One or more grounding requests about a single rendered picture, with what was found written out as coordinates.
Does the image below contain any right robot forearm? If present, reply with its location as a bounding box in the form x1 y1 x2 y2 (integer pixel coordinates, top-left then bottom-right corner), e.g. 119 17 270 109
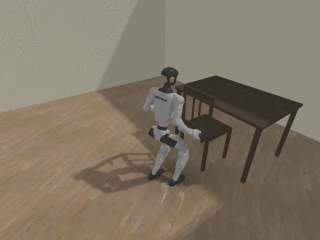
177 119 194 136

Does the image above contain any left robot upper arm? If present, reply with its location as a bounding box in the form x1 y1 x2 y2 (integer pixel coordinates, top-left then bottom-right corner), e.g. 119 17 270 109
142 87 159 112

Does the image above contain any table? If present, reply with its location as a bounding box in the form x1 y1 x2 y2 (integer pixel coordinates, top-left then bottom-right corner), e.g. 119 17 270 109
175 75 303 184

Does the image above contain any chair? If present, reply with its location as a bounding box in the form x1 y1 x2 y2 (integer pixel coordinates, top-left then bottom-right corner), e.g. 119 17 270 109
180 84 233 172

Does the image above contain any right robot upper arm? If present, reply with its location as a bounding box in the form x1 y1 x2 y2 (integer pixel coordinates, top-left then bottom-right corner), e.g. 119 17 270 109
172 93 185 127

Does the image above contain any robot torso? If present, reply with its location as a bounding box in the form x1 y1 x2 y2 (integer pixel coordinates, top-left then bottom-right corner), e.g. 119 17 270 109
152 86 177 143

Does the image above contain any left robot foot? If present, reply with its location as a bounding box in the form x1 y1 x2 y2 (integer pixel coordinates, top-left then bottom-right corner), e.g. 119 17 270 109
148 168 164 180

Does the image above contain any right robot hand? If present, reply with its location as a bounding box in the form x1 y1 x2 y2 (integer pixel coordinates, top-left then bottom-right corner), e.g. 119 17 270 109
191 129 202 140

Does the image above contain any left robot forearm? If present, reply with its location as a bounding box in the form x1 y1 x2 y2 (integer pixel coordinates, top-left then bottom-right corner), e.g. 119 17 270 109
149 104 154 112

